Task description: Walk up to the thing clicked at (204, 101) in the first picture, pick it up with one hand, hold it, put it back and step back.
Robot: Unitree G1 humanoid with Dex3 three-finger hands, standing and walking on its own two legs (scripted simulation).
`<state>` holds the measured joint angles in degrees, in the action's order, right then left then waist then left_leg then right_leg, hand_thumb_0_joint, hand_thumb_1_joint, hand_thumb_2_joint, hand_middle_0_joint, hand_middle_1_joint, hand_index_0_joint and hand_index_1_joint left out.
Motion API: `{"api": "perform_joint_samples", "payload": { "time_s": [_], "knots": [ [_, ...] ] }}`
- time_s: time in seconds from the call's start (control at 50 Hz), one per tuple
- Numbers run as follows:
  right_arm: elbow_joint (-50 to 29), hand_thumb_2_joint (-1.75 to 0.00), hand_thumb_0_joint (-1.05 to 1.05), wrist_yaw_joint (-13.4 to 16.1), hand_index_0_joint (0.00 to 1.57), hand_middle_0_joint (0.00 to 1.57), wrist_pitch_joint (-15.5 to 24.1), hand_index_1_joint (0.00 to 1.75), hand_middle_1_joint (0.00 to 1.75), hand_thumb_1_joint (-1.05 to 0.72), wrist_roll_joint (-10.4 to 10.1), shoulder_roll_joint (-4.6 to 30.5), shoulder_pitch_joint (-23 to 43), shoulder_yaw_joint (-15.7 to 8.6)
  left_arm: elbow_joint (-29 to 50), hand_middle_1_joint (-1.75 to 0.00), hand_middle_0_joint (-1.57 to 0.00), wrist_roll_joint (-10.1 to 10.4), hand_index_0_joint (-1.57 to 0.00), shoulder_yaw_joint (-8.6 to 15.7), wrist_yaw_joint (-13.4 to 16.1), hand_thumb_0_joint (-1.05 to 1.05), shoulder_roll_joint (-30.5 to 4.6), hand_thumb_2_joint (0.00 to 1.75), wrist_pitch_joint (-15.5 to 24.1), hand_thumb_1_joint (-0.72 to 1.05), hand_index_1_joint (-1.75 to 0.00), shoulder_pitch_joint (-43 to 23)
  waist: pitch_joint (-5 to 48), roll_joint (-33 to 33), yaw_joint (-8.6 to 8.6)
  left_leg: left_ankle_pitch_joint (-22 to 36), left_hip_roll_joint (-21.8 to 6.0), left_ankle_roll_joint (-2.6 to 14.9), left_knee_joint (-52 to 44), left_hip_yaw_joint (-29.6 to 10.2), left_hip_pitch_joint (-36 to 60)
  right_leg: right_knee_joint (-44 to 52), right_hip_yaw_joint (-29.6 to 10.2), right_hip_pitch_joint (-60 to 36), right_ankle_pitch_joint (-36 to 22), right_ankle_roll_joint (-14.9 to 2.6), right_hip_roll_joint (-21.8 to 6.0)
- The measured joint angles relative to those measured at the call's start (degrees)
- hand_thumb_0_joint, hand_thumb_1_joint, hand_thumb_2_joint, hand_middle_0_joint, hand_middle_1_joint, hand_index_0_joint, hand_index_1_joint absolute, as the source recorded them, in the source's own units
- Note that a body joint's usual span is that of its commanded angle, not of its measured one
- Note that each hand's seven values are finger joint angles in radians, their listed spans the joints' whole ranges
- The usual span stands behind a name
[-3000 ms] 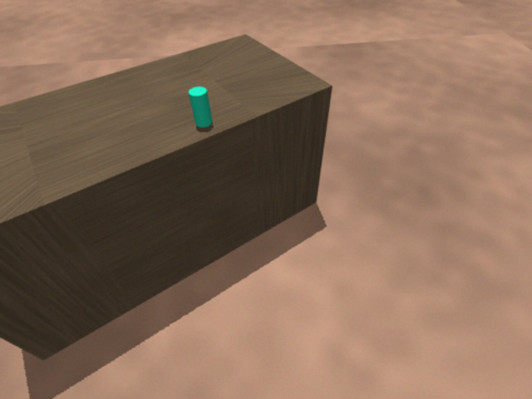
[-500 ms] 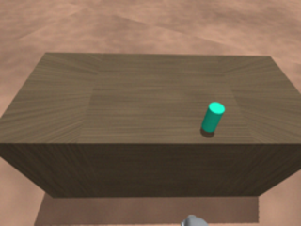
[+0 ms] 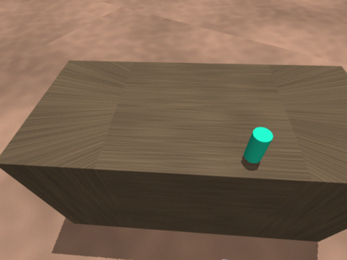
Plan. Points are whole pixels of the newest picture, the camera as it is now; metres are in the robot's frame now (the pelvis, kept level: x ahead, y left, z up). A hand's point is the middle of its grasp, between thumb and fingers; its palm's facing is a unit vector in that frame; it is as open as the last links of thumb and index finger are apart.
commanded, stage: walk up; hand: right
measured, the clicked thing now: (257, 145) +0.43 -0.22 -0.04
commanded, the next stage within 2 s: stand in 1.12 s
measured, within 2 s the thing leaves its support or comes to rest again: neither
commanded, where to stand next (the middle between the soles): +0.06 +0.02 m, yaw -4 degrees
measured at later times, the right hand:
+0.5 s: hand out of the picture +0.13 -0.24 -0.12, palm faces -0.01 +0.94 -0.34, open 7.4 cm
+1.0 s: hand out of the picture +0.10 -0.26 -0.13, palm faces +0.04 +0.94 -0.33, open 7.4 cm
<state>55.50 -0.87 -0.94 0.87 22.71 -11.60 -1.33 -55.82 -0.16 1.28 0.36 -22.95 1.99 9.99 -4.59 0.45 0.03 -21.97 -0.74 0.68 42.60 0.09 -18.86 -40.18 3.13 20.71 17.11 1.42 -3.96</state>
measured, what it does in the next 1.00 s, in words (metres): stands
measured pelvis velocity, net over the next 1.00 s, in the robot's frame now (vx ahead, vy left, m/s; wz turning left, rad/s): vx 0.03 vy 0.00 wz -0.04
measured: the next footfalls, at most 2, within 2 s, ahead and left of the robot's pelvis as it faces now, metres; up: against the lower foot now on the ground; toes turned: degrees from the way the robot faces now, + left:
none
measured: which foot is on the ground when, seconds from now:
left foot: down 0.00-1.00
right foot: down 0.00-1.00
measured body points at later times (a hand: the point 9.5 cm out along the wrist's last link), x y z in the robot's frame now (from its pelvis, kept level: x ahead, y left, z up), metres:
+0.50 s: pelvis +0.02 +0.01 +0.02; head +0.03 +0.01 +0.47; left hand +0.09 +0.33 -0.11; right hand +0.13 -0.29 -0.10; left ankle +0.01 +0.12 -0.71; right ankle +0.04 -0.14 -0.71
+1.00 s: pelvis +0.03 +0.00 +0.03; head +0.04 +0.00 +0.48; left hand +0.13 +0.31 -0.10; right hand +0.10 -0.31 -0.10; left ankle +0.01 +0.12 -0.71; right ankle +0.04 -0.14 -0.71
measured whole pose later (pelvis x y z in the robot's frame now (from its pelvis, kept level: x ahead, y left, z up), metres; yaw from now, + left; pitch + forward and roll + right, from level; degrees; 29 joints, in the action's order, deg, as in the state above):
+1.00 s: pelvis +0.03 +0.00 +0.03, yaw -3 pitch -2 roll +0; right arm 63.9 -1.4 -1.8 0.8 20.6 -4.9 -2.1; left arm -64.7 -0.7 0.4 0.8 -20.7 1.0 4.6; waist -3.8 0.0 -0.1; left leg -14.0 -0.2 0.4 21.9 3.1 -5.4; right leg -23.0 0.9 9.9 10.6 2.6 -3.8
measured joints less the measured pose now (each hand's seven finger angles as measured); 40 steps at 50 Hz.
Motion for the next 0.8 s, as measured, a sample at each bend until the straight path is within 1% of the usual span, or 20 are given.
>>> {"api": "perform_joint_samples", "payload": {
  "time_s": [0.04, 0.08, 0.14, 0.22, 0.4, 0.6, 0.8],
  "knots": [
    [0.4, -0.90, 0.00, 0.0, 0.20, 0.20, 0.1, 0.30, 0.30, -0.90, 0.1, 0.1, 1.1, -0.2, -0.8, -0.30, -0.21, -0.2, -0.20, -0.4, 0.0, 0.01, 0.1, 0.89, -0.1, 0.90, -0.30, -0.1, -0.1, -0.5, 0.12, 0.6, 0.8, -0.24, -1.4, 0.5, 0.9, 0.2, -0.5, -0.3, 0.4, 0.38, -0.8],
    [0.9, -0.90, 0.00, -0.1, 0.20, 0.20, 0.5, 0.30, 0.30, -0.90, 0.2, 0.1, 1.8, -0.4, -1.6, -0.30, -0.21, -0.1, -0.20, -0.8, 0.1, 0.01, 0.4, 0.89, -0.5, 0.90, -0.30, -0.4, 0.1, -0.7, 0.37, 1.1, 1.2, 0.33, -2.9, 1.0, 1.8, 1.2, -1.0, -0.8, 0.0, 0.53, -1.1],
    [1.6, -0.90, 0.00, -0.3, 0.20, 0.20, 0.7, 0.30, 0.30, -0.90, 0.0, -0.3, 3.2, -0.2, -2.6, -0.30, -0.21, 0.2, -0.20, -1.1, 0.1, 0.01, 0.3, 0.89, -0.7, 0.90, -0.30, -1.2, -0.1, -0.5, 0.91, 1.5, 0.8, 0.78, -4.2, 1.4, 2.9, 3.3, -1.3, -2.1, -1.0, 0.32, -0.6],
    [2.4, -0.90, 0.00, -0.2, 0.20, 0.20, 0.3, 0.30, 0.30, -0.90, -0.2, -1.4, 5.1, 0.2, -3.8, -0.30, -0.21, 0.4, -0.20, -1.3, 0.2, 0.01, 0.0, 0.89, -0.5, 0.90, -0.30, -2.3, -0.4, -0.8, 1.13, 2.3, 0.5, 0.60, -6.3, 1.4, 4.6, 6.4, -1.1, -4.3, -2.4, 1.08, -0.2],
    [4.3, -0.90, 0.00, -0.6, 0.20, 0.20, -0.5, 0.30, 0.30, -0.90, -0.2, -2.5, 8.2, 0.3, -6.7, -0.30, -0.21, 0.1, -0.20, -1.7, 0.3, 0.01, 0.4, 0.89, -0.4, 0.90, -0.30, -3.2, 0.4, -0.9, 1.35, 4.5, 0.7, 0.48, -11.6, 1.9, 8.0, 11.0, -1.5, -7.1, -4.4, 1.44, -0.3],
    [6.6, -0.90, 0.00, -0.6, 0.20, 0.20, -0.6, 0.30, 0.30, -0.90, -0.3, -2.2, 8.6, -0.2, -8.9, -0.30, -0.21, -0.2, -0.20, -1.5, 0.2, 0.01, 1.3, 0.89, -0.5, 0.90, -0.30, -3.6, 0.7, -0.7, 1.24, 6.9, 0.9, 0.16, -17.2, 2.3, 11.1, 15.0, -1.6, -9.4, -6.0, 1.40, -0.4],
    [8.0, -0.90, 0.00, -0.6, 0.20, 0.20, -0.8, 0.30, 0.29, -0.90, -0.2, -1.8, 7.5, -0.7, -9.4, -0.30, -0.21, -0.5, -0.20, -1.1, 0.3, 0.01, 2.0, 0.89, -0.6, 0.90, -0.30, -4.2, 0.5, -0.3, 0.49, 7.7, 0.7, -0.14, -19.6, 2.5, 12.5, 16.7, -1.8, -10.4, -6.5, 1.21, -0.1]
  ]
}}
